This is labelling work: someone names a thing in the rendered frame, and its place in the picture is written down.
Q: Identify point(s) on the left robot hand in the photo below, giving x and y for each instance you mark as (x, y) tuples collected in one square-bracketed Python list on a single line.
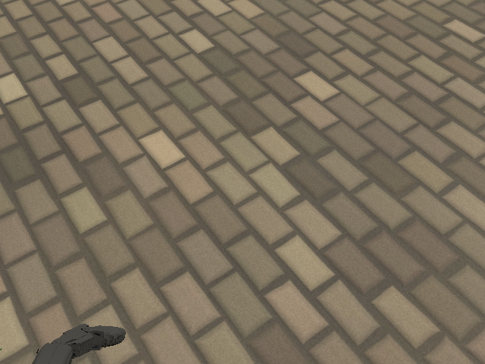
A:
[(78, 341)]

